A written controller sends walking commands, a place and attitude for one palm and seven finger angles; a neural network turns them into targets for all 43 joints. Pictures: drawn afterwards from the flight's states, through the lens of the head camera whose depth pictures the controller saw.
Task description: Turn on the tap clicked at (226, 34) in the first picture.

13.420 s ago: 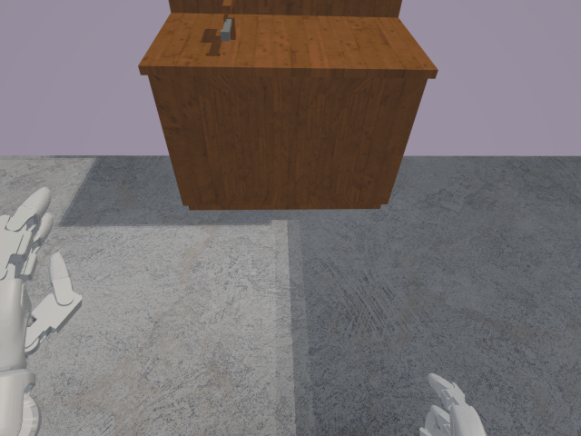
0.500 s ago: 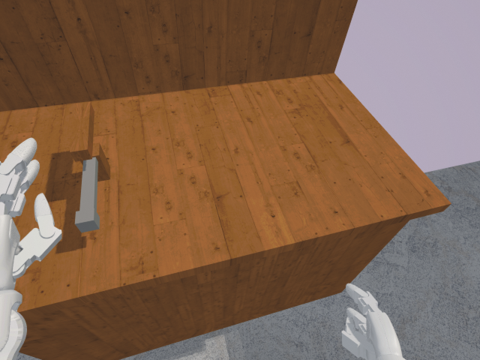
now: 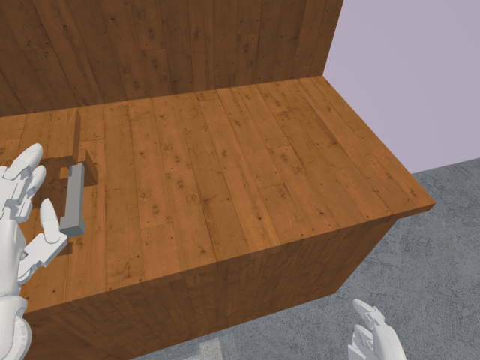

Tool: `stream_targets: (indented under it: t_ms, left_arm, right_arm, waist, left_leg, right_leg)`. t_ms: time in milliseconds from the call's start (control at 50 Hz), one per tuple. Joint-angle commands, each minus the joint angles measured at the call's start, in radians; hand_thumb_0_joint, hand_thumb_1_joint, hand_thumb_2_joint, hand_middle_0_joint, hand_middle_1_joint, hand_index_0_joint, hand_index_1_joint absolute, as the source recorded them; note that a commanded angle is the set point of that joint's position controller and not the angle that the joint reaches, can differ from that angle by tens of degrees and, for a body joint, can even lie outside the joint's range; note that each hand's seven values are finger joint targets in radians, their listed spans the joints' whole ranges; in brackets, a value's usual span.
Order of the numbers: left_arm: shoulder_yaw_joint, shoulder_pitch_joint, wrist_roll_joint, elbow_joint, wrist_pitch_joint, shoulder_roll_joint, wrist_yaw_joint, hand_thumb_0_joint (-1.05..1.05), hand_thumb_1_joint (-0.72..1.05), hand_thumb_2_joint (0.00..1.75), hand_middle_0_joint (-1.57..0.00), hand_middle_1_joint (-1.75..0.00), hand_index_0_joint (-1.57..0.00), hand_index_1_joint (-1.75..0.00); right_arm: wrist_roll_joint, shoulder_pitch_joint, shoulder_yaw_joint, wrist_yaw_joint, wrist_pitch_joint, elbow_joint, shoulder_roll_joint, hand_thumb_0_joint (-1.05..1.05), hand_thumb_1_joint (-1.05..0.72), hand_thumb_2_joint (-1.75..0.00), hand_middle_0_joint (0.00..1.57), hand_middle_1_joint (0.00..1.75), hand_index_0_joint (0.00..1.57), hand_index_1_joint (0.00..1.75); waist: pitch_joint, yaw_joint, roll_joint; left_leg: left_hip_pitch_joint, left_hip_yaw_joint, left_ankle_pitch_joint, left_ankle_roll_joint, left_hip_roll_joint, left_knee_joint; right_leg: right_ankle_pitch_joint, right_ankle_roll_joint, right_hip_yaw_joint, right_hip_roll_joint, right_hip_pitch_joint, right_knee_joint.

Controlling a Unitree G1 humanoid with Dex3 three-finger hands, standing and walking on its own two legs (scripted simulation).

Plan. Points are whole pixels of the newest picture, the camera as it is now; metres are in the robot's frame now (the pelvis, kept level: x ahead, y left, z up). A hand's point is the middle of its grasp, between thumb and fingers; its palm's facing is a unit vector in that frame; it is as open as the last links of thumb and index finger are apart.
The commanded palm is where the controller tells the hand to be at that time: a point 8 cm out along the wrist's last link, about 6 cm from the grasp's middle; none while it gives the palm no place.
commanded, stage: look again from close up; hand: left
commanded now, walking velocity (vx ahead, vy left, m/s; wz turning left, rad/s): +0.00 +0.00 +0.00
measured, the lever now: (72, 225) +0.30 +0.31 +0.05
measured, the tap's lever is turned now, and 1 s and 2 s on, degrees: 0 0 0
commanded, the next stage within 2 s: turn the palm inward beside the body in 0.28 s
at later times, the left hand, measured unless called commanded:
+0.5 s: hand (21, 196) +0.24 +0.28 +0.20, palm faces +0.47 -0.80 -0.37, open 7.4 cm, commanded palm +0.16 +0.28 +0.17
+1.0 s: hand (82, 263) +0.20 +0.22 +0.13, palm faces +0.47 -0.82 -0.32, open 7.4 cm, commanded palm +0.14 +0.25 +0.15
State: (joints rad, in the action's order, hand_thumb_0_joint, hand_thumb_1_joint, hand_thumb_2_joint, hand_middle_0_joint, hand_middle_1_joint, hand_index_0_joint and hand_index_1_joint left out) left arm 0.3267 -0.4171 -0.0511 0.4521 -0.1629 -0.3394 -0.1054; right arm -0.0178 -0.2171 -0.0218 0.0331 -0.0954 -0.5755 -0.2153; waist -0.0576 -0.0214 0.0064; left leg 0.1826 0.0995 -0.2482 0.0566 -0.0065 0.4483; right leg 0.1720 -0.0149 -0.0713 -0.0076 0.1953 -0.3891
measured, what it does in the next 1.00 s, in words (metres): shifts its weight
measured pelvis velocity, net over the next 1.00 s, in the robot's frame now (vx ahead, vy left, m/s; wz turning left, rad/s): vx -0.01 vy -0.06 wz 0.09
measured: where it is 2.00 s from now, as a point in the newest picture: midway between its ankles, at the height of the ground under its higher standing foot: outside the picture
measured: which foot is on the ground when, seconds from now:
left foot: down 0.00-1.00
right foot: down 0.00-1.00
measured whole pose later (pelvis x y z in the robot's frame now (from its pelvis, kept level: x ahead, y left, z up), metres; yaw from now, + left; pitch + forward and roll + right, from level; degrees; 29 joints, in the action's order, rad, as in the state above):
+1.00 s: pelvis -0.01 -0.06 -0.02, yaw +5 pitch -1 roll +0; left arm 0.27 -0.25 -0.14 0.31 0.14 -0.37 -0.08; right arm -0.04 -0.12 -0.07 0.07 -0.09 -0.65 -0.25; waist 0.02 -0.07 -0.07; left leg 0.31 -0.02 -0.32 -0.01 0.02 0.65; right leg 0.30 -0.08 -0.16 -0.03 0.30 -0.62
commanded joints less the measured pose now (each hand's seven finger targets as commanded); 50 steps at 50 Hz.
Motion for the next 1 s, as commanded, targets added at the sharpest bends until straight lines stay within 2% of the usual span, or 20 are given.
stream_targets:
  t_ms: [0,80,340,360,380,400,420,440,460,520,560,640,660,680,740,760,800,880,940,980]
  left_arm:
    - [0.141,0.074,-0.004,0.231,-0.082,-0.199,-0.025,0.00,0.90,0.90,-0.20,-0.30,-0.20,-0.30]
    - [0.114,0.025,-0.008,0.170,-0.077,-0.157,-0.018,0.00,0.90,0.90,-0.20,-0.30,-0.20,-0.30]
    - [0.114,0.097,0.000,0.223,-0.072,-0.184,-0.022,0.00,0.90,0.90,-0.20,-0.30,-0.20,-0.30]
    - [0.354,1.003,0.032,0.579,-0.233,-0.953,-0.029,0.00,0.90,0.90,-0.20,-0.30,-0.20,-0.30]
    - [0.330,0.714,0.118,0.062,-0.015,-0.485,-0.013,0.00,0.90,0.90,-0.20,-0.30,-0.20,-0.30]
    - [0.144,0.440,0.019,-0.070,0.044,-0.320,0.002,0.00,0.90,0.90,-0.20,-0.30,-0.20,-0.30]
    - [0.172,0.356,-0.001,0.015,0.074,-0.273,0.022,0.00,0.90,0.90,-0.20,-0.30,-0.20,-0.30]
    - [0.076,0.291,-0.079,0.039,0.138,-0.146,0.066,0.00,0.90,0.90,-0.20,-0.30,-0.20,-0.30]
    - [0.048,0.206,-0.138,-0.028,0.205,-0.072,0.088,0.00,0.90,0.90,-0.20,-0.30,-0.20,-0.30]
    - [-0.029,0.126,-0.115,0.073,0.317,-0.092,0.134,0.00,0.90,0.90,-0.20,-0.30,-0.20,-0.30]
    - [0.011,0.092,-0.054,0.141,0.320,-0.146,0.103,0.00,0.90,0.90,-0.20,-0.30,-0.20,-0.30]
    - [0.144,0.153,-0.016,0.325,0.109,-0.251,-0.026,0.00,0.90,0.90,-0.20,-0.30,-0.20,-0.30]
    - [0.211,0.192,-0.019,0.403,0.049,-0.328,-0.066,0.00,0.90,0.90,-0.20,-0.30,-0.20,-0.30]
    - [0.154,0.194,-0.009,0.426,-0.003,-0.258,-0.097,0.00,0.90,0.90,-0.20,-0.30,-0.20,-0.30]
    - [0.121,0.220,-0.008,0.279,-0.058,-0.217,-0.132,0.00,0.90,0.90,-0.20,-0.30,-0.20,-0.30]
    - [0.132,0.266,0.007,0.241,-0.042,-0.242,-0.132,0.00,0.90,0.90,-0.20,-0.30,-0.20,-0.30]
    - [0.042,0.286,-0.016,0.127,0.022,-0.179,-0.085,0.00,0.90,0.90,-0.20,-0.30,-0.20,-0.30]
    - [-0.042,0.322,-0.083,0.027,0.220,-0.166,0.029,0.00,0.90,0.90,-0.20,-0.30,-0.20,-0.30]
    - [0.022,0.336,-0.094,0.066,0.279,-0.232,0.038,0.00,0.90,0.90,-0.20,-0.30,-0.20,-0.30]
    - [0.075,0.308,-0.094,0.125,0.240,-0.234,0.007,0.00,0.90,0.90,-0.20,-0.30,-0.20,-0.30]
  right_arm:
    - [0.003,0.105,0.051,0.011,-0.068,0.171,-0.111,0.00,-0.90,-0.90,0.20,0.30,0.20,0.30]
    - [0.004,0.098,0.048,0.009,-0.061,0.160,-0.116,0.00,-0.90,-0.90,0.20,0.30,0.20,0.30]
    - [0.003,0.097,0.054,0.014,-0.067,0.163,-0.114,0.00,-0.90,-0.90,0.20,0.30,0.20,0.30]
    - [-0.073,-0.050,-0.121,0.085,-0.035,0.279,-0.172,0.00,-0.90,-0.90,0.20,0.30,0.20,0.30]
    - [0.074,0.090,0.057,0.080,-0.047,0.119,-0.111,0.00,-0.90,-0.90,0.20,0.30,0.20,0.30]
    - [0.053,0.078,0.045,0.015,-0.070,0.149,-0.156,0.00,-0.90,-0.90,0.20,0.30,0.20,0.30]
    - [0.036,0.088,0.065,-0.009,-0.058,0.112,-0.204,0.00,-0.90,-0.90,0.20,0.30,0.20,0.30]
    - [0.018,0.119,0.055,-0.001,-0.063,0.130,-0.176,0.00,-0.90,-0.90,0.20,0.30,0.20,0.30]
    - [-0.014,0.164,0.037,-0.005,-0.065,0.118,-0.165,0.00,-0.90,-0.90,0.20,0.30,0.20,0.30]
    - [-0.028,0.200,0.031,-0.025,-0.051,0.129,-0.194,0.00,-0.90,-0.90,0.20,0.30,0.20,0.30]
    - [-0.043,0.261,0.018,-0.030,-0.037,0.153,-0.174,0.00,-0.90,-0.90,0.20,0.30,0.20,0.30]
    - [0.011,0.229,0.033,-0.022,-0.044,0.172,-0.145,0.00,-0.90,-0.90,0.20,0.30,0.20,0.30]
    - [0.007,0.236,0.031,-0.017,-0.051,0.157,-0.136,0.00,-0.90,-0.90,0.20,0.30,0.20,0.30]
    - [0.021,0.200,0.028,-0.016,-0.066,0.157,-0.103,0.00,-0.90,-0.90,0.20,0.30,0.20,0.30]
    - [0.018,0.165,0.025,-0.020,-0.086,0.097,-0.109,0.00,-0.90,-0.90,0.20,0.30,0.20,0.30]
    - [0.012,0.173,0.019,-0.015,-0.082,0.087,-0.114,0.00,-0.90,-0.90,0.20,0.30,0.20,0.30]
    - [0.007,0.199,0.012,0.000,-0.079,0.087,-0.130,0.00,-0.90,-0.90,0.20,0.30,0.20,0.30]
    - [-0.024,0.247,0.005,0.046,-0.060,0.103,-0.151,0.00,-0.90,-0.90,0.20,0.30,0.20,0.30]
    - [-0.026,0.274,0.010,0.062,-0.057,0.116,-0.143,0.00,-0.90,-0.90,0.20,0.30,0.20,0.30]
    - [-0.025,0.286,0.014,0.054,-0.062,0.118,-0.123,0.00,-0.90,-0.90,0.20,0.30,0.20,0.30]
  waist:
    - [0.164,0.001,-0.067]
    - [0.141,0.003,-0.040]
    - [0.134,0.004,-0.053]
    - [0.098,0.074,-0.292]
    - [0.340,-0.078,-0.224]
    - [0.174,-0.026,-0.101]
    - [0.323,-0.039,-0.120]
    - [0.345,-0.055,-0.168]
    - [0.307,-0.054,-0.124]
    - [0.174,-0.048,-0.032]
    - [0.142,-0.051,0.016]
    - [0.220,-0.048,0.076]
    - [0.235,-0.064,0.007]
    - [0.277,-0.070,-0.086]
    - [0.185,-0.025,-0.213]
    - [0.140,-0.009,-0.211]
    - [0.084,0.012,-0.178]
    - [0.080,-0.001,-0.061]
    - [0.125,-0.030,0.053]
    - [0.154,-0.049,0.076]
  left_leg:
    - [0.005,-0.148,0.122,-0.047,0.104,-0.097]
    - [0.020,-0.148,0.113,-0.045,0.109,-0.105]
    - [0.003,-0.154,0.086,-0.041,0.113,-0.114]
    - [0.288,-0.191,-0.057,-0.013,0.070,-0.088]
    - [-0.007,-0.124,0.205,-0.096,0.021,-0.022]
    - [0.012,-0.146,0.416,-0.140,0.021,-0.051]
    - [-0.143,-0.124,0.525,-0.138,0.057,-0.014]
    - [-0.187,-0.122,0.539,-0.131,0.044,-0.007]
    - [-0.191,-0.123,0.510,-0.133,0.054,-0.014]
    - [-0.056,-0.121,0.354,-0.089,0.047,-0.021]
    - [-0.010,-0.108,0.240,-0.066,0.043,-0.023]
    - [0.035,-0.127,0.156,-0.057,0.033,0.018]
    - [0.026,-0.121,0.102,-0.061,0.033,0.012]
    - [0.018,-0.109,0.123,-0.070,0.020,0.020]
    - [0.059,-0.110,0.020,-0.055,0.012,0.068]
    - [0.082,-0.116,-0.055,-0.047,0.011,0.066]
    - [0.128,-0.117,-0.159,-0.035,0.001,0.072]
    - [0.164,-0.112,-0.175,-0.031,-0.004,0.103]
    - [0.199,-0.134,-0.132,-0.048,0.022,0.153]
    - [0.217,-0.145,-0.111,-0.060,0.029,0.165]
  right_leg:
    - [-0.137,-0.026,0.135,0.095,-0.094,0.037]
    - [-0.111,-0.021,0.123,0.094,-0.073,0.048]
    - [-0.096,-0.024,0.144,0.093,-0.063,0.054]
    - [0.155,0.060,0.084,0.008,-0.114,-0.136]
    - [0.047,-0.037,0.034,0.008,-0.099,-0.112]
    - [-0.053,-0.047,-0.048,-0.021,-0.017,-0.057]
    - [-0.117,-0.034,-0.027,-0.038,0.023,-0.086]
    - [-0.098,-0.028,-0.015,-0.021,0.031,-0.083]
    - [-0.070,-0.028,-0.019,-0.025,0.050,-0.090]
    - [-0.118,-0.015,-0.054,-0.006,0.050,-0.083]
    - [-0.067,-0.016,-0.048,-0.019,0.057,-0.090]
    - [0.041,-0.007,-0.035,-0.030,0.106,-0.130]
    - [0.085,-0.010,-0.018,-0.035,0.110,-0.131]
    - [0.092,-0.021,-0.016,-0.032,0.098,-0.133]
    - [0.125,-0.014,0.003,-0.016,0.169,-0.132]
    - [0.171,-0.013,0.013,-0.008,0.187,-0.115]
    - [0.230,-0.006,0.027,0.016,0.198,-0.081]
    - [0.381,0.007,0.125,0.067,0.144,0.018]
    - [0.449,0.035,0.225,0.127,0.081,0.054]
    - [0.422,0.047,0.250,0.146,0.056,0.040]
